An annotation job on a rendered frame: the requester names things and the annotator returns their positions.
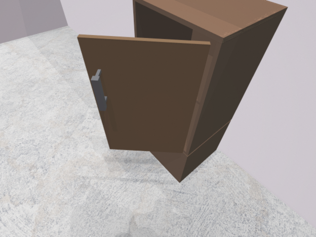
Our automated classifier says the cupboard door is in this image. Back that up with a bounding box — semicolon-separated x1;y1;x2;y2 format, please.
77;34;211;153

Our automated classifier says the handle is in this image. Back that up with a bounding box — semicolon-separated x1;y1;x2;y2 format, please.
91;69;108;111

